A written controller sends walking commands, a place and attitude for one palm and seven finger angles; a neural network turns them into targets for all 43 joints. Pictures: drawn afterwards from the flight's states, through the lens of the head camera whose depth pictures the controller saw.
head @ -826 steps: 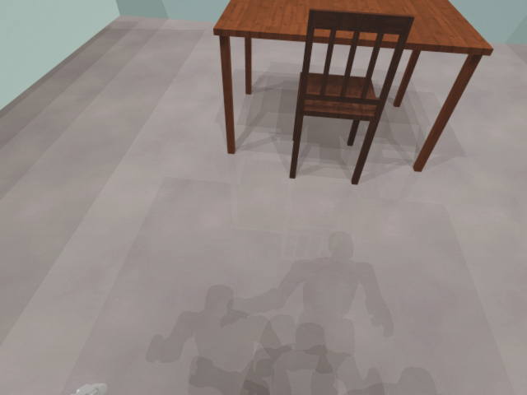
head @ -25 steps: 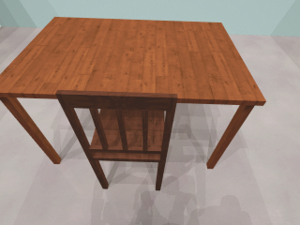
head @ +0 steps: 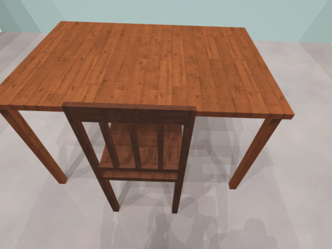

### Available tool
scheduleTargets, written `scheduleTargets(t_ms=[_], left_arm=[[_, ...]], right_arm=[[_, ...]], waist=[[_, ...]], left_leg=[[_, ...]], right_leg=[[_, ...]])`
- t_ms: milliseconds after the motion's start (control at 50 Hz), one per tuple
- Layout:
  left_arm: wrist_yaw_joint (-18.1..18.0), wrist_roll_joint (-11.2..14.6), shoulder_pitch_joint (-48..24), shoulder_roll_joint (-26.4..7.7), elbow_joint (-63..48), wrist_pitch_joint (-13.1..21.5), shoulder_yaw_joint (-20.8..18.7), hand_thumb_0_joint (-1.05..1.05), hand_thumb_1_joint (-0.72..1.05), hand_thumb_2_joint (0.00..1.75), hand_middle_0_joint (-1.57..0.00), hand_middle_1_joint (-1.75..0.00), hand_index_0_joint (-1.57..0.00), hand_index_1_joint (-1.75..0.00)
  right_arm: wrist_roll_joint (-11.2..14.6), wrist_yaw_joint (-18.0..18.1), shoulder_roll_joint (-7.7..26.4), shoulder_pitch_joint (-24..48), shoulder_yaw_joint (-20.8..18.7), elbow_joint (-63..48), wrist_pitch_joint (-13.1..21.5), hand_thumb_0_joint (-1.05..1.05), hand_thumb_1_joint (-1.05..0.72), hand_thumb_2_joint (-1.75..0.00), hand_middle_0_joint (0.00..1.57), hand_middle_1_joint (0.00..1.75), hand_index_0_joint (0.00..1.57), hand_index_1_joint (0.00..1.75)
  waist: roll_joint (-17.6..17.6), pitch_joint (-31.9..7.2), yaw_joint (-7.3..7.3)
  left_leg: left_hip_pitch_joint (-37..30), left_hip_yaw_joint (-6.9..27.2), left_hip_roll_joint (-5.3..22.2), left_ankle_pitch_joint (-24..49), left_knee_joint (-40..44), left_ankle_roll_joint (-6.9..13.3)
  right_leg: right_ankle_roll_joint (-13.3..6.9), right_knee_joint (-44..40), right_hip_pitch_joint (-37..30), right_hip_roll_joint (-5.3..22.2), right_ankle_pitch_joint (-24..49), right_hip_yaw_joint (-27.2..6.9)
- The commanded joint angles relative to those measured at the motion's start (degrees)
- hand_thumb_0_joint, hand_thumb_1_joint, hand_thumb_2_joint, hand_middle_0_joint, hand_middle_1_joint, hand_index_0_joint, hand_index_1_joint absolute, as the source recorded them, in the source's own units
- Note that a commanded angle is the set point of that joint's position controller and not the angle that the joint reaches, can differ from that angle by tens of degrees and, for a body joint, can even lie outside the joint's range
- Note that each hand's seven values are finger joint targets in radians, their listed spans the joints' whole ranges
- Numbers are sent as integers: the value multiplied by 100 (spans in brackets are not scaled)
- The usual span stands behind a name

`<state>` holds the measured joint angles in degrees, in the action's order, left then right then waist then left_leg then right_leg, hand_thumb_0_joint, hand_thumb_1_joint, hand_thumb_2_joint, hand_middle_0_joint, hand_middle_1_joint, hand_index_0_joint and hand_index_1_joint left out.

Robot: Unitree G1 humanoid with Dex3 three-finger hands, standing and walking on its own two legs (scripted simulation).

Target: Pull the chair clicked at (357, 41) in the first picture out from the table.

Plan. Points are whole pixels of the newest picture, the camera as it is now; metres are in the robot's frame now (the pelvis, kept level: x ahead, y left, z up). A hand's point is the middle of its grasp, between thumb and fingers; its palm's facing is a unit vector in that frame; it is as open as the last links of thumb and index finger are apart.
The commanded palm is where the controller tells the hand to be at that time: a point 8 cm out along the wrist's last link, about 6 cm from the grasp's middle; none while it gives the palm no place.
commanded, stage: look again from close up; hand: left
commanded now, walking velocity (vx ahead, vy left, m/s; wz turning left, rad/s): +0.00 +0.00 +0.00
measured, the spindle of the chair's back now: (135, 146) +0.47 +0.14 -0.12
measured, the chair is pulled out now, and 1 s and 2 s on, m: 0.00 0.00 0.00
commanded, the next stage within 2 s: raise the hand toward the chair's back in 0.78 s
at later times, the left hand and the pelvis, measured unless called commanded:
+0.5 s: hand out of the picture -0.03 +0.15 -0.18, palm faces +0.03 -0.99 -0.16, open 7.4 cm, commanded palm none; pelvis +0.00 +0.00 +0.00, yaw +0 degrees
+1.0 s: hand out of the picture +0.05 +0.20 -0.13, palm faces +0.16 -0.95 -0.27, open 7.3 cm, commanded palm +0.09 +0.21 -0.08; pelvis -0.02 +0.00 -0.01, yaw +1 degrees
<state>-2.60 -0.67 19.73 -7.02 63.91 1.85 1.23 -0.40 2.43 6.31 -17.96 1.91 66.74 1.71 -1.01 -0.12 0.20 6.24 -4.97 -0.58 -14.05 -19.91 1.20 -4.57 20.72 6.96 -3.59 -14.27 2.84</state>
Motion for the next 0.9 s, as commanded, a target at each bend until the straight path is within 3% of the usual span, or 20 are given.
scheduleTargets(t_ms=[0, 200, 380, 840, 860, 880], left_arm=[[-60, 26, 624, -476, -90, 91, -72, 0, 90, 90, -20, -30, -20, -30], [-64, 23, 631, -484, -68, 93, -70, 0, 90, 90, -20, -30, -20, -30], [-54, 19, 625, -468, -57, 75, -70, 0, 90, 90, -20, -30, -20, -30], [-60, 19, 661, -460, -37, 90, -78, 0, 90, 90, -20, -30, -20, -30], [-60, 107, 42, -1426, -476, 135, 1, 0, 90, 90, -20, -30, -20, -30], [-75, 1322, -3275, -1837, -7816, 944, -537, 0, 88, 89, -20, -30, -20, -30]], right_arm=[[32, 23, 499, -470, -91, -65, 71, 0, -90, -90, 20, 30, 20, 30], [32, 24, 504, -466, -104, -56, 51, 0, -90, -90, 20, 30, 20, 30], [33, 18, 504, -454, -99, -57, 33, 0, -90, -90, 20, 30, 20, 30], [33, 24, 479, -509, -107, -43, 53, 0, -90, -90, 20, 30, 20, 30], [-111, -54, 980, 323, -311, -773, -118, 0, -90, -90, 20, 30, 20, 30], [299, 258, 1934, 420, -350, -2653, 672, 0, -90, -90, 20, 30, 20, 30]], waist=[[52, 367, 5], [69, 400, -8], [77, 553, -3], [101, 356, -9], [788, 1024, -263], [1112, -632, -811]], left_leg=[[-16, 714, 701, 1255, 220, 117], [-13, 698, 691, 1142, 226, 99], [61, 708, 680, 911, 272, 94], [-29, 702, 708, 1102, 254, 95], [616, 927, 115, 1438, -24, 183], [-191, 343, 86, 1282, -314, 156]], right_leg=[[240, -323, 274, 984, 1739, -907], [258, -350, 287, 996, 1772, -924], [241, -432, 405, 959, 1344, -934], [216, -358, 313, 966, 1588, -923], [189, 230, 1038, 654, 1185, -817], [384, -130, 938, 444, 928, -559]])
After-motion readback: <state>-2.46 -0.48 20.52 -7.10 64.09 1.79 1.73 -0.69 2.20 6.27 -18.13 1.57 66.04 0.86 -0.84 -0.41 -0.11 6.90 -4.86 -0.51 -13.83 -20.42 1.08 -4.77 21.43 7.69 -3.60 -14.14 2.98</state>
